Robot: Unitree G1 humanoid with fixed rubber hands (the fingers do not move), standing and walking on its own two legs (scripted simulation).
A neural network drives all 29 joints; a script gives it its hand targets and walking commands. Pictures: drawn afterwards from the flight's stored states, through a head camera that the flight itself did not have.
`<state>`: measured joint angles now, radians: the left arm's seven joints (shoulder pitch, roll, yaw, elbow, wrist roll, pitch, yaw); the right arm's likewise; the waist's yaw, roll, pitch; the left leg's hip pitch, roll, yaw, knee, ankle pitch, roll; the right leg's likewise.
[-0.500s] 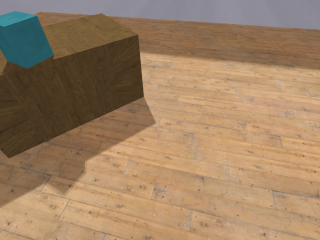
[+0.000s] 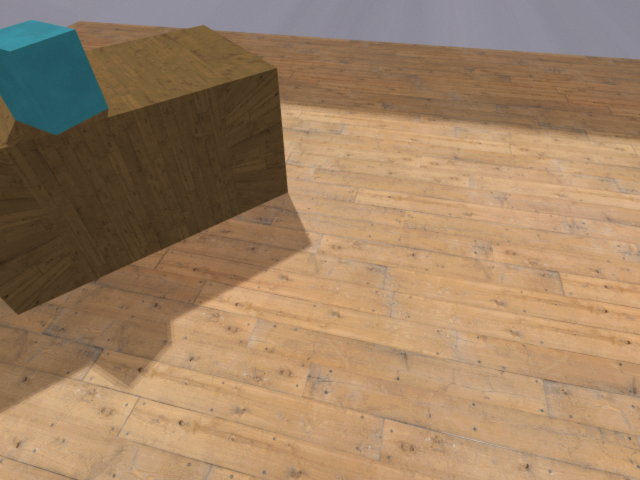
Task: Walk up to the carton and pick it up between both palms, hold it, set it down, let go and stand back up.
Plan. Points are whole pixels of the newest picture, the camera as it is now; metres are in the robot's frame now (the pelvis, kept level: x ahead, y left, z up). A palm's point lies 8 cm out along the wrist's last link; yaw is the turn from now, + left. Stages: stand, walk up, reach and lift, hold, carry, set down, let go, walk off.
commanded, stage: stand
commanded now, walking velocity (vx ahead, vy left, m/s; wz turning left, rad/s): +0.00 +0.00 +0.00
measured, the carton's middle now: (43, 77) +1.23 +0.91 -0.01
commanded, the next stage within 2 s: walk up in 0.84 s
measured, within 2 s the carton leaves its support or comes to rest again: neither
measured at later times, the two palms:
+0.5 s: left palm out of the picture +0.08 +0.26 -0.13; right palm out of the picture +0.08 -0.25 -0.12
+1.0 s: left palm out of the picture +0.08 +0.26 -0.13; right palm out of the picture +0.09 -0.25 -0.11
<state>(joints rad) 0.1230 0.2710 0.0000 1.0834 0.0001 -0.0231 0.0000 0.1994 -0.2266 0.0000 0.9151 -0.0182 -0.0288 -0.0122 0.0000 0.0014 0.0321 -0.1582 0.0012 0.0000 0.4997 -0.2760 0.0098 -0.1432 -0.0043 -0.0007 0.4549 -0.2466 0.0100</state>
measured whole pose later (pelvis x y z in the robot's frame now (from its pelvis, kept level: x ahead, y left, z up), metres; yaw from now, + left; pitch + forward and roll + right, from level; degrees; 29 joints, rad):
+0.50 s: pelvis +0.00 +0.00 +0.00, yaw +0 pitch -4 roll -1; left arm 0.12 0.27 0.00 1.09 0.00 -0.02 0.00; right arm 0.20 -0.23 0.00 0.93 -0.02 -0.03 -0.01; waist 0.00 0.00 0.04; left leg -0.15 0.00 0.00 0.47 -0.26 0.01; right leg -0.14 0.00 0.00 0.43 -0.23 0.01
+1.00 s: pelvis +0.00 +0.00 +0.00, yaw +0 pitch -3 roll -1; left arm 0.12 0.27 0.00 1.10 0.00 -0.02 0.00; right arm 0.20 -0.23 0.00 0.93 -0.02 -0.03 -0.01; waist 0.00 0.00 0.04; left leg -0.15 0.00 0.00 0.46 -0.26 0.01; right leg -0.13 0.00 0.00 0.41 -0.23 0.01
